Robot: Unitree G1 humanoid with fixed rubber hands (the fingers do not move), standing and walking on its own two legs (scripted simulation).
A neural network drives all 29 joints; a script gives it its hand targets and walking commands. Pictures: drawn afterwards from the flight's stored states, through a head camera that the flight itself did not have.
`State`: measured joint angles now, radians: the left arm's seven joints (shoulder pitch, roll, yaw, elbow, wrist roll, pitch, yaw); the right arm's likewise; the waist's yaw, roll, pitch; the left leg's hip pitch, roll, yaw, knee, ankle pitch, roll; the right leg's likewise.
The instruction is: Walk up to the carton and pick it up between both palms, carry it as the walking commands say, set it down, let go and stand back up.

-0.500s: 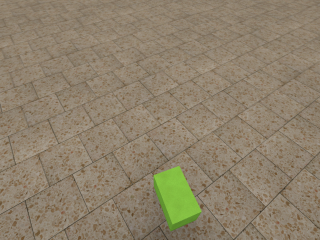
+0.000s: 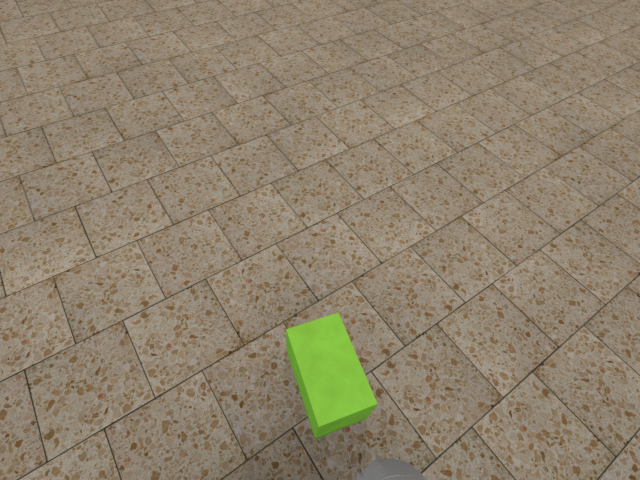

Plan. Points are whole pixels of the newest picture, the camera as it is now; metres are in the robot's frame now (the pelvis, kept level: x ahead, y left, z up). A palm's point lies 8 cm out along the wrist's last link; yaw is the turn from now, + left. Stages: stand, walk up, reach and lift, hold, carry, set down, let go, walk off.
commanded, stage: walk up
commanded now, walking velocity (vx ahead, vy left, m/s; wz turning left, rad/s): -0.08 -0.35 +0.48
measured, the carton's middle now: (327, 374) +0.44 -0.06 -0.69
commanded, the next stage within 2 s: none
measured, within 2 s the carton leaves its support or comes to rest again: neither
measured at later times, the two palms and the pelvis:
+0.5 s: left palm out of the picture -0.05 +0.07 -0.14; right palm (581, 454) +0.16 -0.37 -0.13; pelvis +0.00 -0.16 -0.01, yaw +12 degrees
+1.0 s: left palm out of the picture -0.09 +0.12 -0.15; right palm out of the picture +0.11 -0.32 -0.13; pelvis -0.02 -0.11 +0.00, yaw +15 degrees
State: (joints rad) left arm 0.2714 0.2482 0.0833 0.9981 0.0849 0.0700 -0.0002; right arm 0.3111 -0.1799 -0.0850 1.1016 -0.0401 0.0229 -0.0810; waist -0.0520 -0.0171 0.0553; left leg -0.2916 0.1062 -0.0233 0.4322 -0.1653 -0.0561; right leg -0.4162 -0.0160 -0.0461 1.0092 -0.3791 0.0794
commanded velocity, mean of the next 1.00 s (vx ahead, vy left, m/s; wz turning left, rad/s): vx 0.02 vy -0.09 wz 0.21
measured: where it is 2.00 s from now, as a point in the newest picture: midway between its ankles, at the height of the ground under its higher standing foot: outside the picture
